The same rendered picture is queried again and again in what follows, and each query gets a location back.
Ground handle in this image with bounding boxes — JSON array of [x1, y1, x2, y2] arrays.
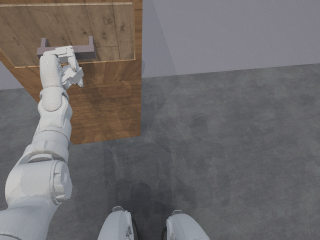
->
[[36, 36, 96, 60]]

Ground robot shin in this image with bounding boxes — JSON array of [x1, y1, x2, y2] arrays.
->
[[112, 206, 134, 240], [167, 210, 182, 240]]

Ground left robot shin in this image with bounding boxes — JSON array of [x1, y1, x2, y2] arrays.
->
[[112, 206, 134, 240]]

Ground robot left hand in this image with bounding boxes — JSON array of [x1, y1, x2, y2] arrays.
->
[[39, 45, 84, 91]]

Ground left robot forearm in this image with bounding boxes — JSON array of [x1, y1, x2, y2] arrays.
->
[[5, 86, 73, 206]]

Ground drawer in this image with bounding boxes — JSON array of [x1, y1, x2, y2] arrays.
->
[[0, 2, 134, 67]]

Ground right robot shin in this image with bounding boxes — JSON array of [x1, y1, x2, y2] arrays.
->
[[167, 210, 182, 240]]

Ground cabinet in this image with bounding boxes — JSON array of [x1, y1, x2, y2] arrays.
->
[[0, 0, 143, 145]]

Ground left robot upper arm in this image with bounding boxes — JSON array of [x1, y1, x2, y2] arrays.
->
[[0, 160, 73, 240]]

